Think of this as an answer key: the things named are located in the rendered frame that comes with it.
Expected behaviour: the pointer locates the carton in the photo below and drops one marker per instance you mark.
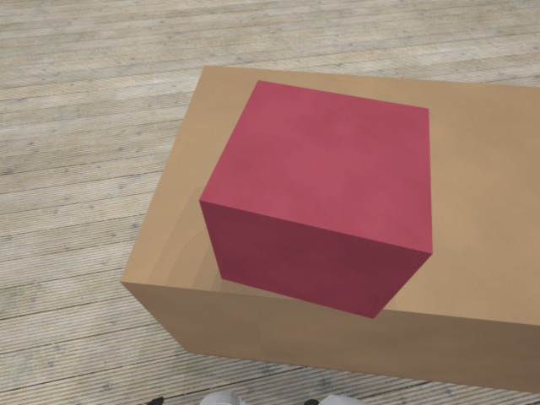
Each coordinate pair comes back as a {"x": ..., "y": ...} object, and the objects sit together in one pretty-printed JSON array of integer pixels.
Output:
[{"x": 322, "y": 197}]

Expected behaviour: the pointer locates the pedestal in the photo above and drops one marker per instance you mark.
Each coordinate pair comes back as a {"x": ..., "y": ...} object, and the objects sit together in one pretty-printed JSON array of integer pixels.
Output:
[{"x": 469, "y": 316}]

